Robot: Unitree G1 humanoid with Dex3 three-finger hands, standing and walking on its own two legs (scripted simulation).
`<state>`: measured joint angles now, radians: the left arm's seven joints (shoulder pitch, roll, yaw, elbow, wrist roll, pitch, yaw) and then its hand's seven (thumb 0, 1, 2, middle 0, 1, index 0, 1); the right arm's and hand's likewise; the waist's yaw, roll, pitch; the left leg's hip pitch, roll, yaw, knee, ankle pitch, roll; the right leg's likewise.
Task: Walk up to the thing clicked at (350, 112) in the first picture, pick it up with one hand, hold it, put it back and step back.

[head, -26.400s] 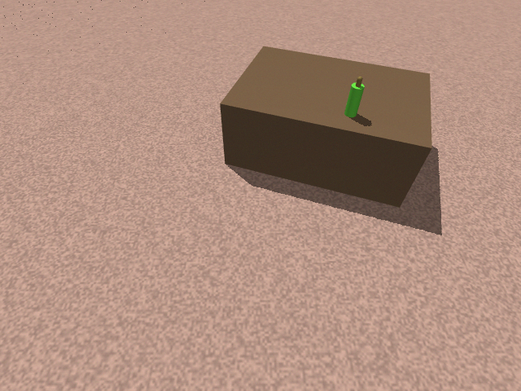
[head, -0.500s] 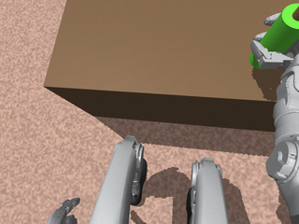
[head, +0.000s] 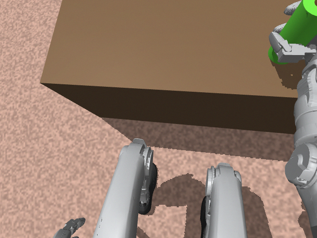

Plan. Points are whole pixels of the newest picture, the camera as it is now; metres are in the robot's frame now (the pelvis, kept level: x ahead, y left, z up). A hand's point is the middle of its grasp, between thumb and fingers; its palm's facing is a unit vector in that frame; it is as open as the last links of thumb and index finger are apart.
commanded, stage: lower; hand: right
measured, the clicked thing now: (304, 24) +0.58 -0.17 +0.04
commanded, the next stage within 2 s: loosen in 0.34 s
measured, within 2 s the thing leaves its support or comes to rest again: rests again in 0.16 s
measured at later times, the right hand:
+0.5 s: hand (290, 38) +0.58 -0.17 +0.00, palm faces +0.06 +1.00 -0.02, open 7.6 cm
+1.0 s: hand (289, 39) +0.58 -0.17 -0.01, palm faces +0.06 +1.00 -0.03, open 11.0 cm
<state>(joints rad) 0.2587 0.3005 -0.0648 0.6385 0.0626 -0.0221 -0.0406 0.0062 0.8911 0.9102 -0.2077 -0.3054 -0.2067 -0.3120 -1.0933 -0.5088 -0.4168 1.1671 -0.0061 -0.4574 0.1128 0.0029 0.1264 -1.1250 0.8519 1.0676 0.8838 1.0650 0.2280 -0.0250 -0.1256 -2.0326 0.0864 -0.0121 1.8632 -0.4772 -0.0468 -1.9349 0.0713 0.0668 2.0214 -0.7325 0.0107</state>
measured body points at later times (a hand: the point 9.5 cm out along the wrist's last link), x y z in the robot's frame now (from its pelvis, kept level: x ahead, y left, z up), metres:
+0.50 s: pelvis +0.00 +0.00 -0.01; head +0.24 -0.03 +0.37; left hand +0.04 +0.28 -0.13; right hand +0.57 -0.22 +0.00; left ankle +0.13 +0.15 -0.42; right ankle +0.06 -0.11 -0.42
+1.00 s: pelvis +0.00 +0.00 -0.02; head +0.23 -0.03 +0.36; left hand +0.03 +0.27 -0.13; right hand +0.57 -0.22 +0.00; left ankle +0.13 +0.15 -0.42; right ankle +0.06 -0.11 -0.42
